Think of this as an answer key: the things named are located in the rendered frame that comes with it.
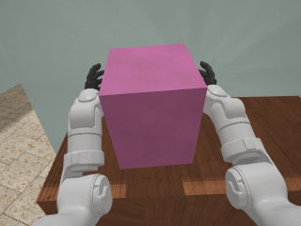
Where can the left robot forearm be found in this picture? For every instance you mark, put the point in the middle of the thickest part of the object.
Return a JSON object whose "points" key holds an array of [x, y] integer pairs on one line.
{"points": [[85, 131]]}

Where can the right robot forearm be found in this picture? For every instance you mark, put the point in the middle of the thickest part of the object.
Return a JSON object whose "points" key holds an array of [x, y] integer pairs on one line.
{"points": [[239, 144]]}

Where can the pedestal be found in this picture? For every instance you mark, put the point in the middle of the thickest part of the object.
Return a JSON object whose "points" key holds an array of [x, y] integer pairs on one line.
{"points": [[193, 194]]}

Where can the left robot upper arm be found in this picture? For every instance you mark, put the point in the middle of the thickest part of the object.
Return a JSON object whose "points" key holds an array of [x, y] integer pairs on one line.
{"points": [[81, 201]]}

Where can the right robot hand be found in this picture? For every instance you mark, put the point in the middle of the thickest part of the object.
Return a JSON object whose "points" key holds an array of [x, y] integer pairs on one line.
{"points": [[208, 76]]}

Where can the left robot hand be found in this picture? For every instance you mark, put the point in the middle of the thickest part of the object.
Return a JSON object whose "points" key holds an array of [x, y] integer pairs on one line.
{"points": [[92, 78]]}

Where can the right robot upper arm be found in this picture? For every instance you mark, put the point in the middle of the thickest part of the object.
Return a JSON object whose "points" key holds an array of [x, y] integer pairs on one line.
{"points": [[259, 190]]}

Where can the carton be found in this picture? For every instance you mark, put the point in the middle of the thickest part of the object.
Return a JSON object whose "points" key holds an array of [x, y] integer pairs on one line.
{"points": [[152, 99]]}

